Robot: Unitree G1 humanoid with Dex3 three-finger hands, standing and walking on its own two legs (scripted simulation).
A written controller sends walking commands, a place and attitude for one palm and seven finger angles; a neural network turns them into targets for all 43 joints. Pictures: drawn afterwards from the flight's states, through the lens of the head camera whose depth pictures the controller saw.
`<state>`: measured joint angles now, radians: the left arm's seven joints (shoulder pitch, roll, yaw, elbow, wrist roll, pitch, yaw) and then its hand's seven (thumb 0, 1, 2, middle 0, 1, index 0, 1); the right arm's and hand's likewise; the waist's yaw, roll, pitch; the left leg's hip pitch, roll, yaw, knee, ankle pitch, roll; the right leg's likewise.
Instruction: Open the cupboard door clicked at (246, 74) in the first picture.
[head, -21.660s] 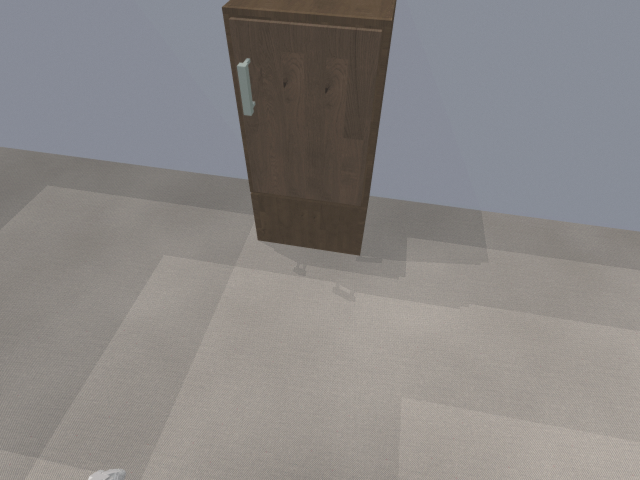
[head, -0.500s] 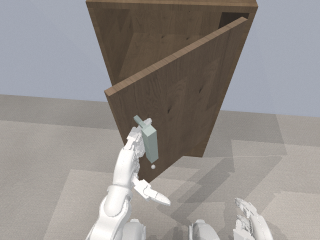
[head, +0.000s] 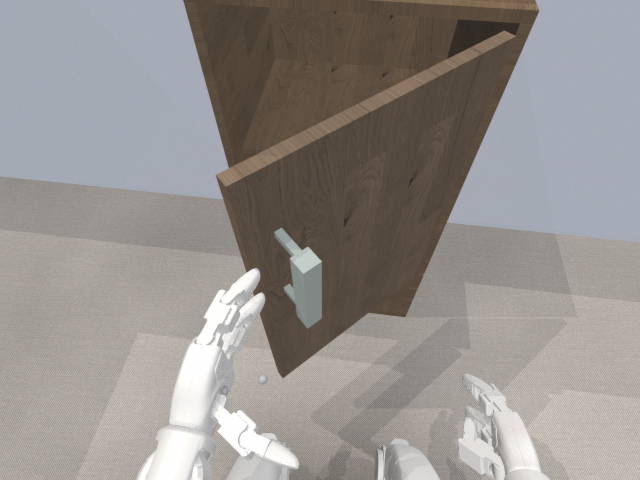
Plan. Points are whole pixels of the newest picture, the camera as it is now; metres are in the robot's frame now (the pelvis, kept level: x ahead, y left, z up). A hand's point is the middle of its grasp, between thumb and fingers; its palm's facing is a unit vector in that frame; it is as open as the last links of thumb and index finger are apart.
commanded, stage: slide the hand sideways off the handle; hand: left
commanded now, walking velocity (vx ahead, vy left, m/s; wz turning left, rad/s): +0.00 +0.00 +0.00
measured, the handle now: (297, 279) +0.35 +0.05 +0.05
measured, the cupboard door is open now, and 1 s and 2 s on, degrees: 45 45 45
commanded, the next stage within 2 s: draw the hand back to the body in 0.40 s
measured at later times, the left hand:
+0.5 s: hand (222, 407) +0.20 +0.11 +0.05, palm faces -0.12 -0.99 -0.01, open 16.4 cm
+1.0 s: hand (144, 388) +0.19 +0.16 +0.13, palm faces -0.09 -0.99 -0.07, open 16.2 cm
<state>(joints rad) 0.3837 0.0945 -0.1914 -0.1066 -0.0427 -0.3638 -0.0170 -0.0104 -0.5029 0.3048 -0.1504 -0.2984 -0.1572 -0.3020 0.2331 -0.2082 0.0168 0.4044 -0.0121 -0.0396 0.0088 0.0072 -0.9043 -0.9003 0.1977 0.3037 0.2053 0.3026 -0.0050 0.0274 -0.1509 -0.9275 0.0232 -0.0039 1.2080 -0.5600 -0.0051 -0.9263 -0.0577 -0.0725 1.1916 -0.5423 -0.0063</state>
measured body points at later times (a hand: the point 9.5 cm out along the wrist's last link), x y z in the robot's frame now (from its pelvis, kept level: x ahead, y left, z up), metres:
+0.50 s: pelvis -0.01 +0.00 -0.01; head +0.06 -0.01 +0.43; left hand +0.20 +0.17 +0.06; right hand +0.18 -0.23 -0.08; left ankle +0.02 +0.12 -0.64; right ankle +0.02 -0.12 -0.64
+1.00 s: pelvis +0.01 +0.00 +0.04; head +0.03 +0.00 +0.48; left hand +0.19 +0.22 +0.14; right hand +0.19 -0.23 -0.03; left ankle +0.01 +0.12 -0.64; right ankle +0.02 -0.12 -0.64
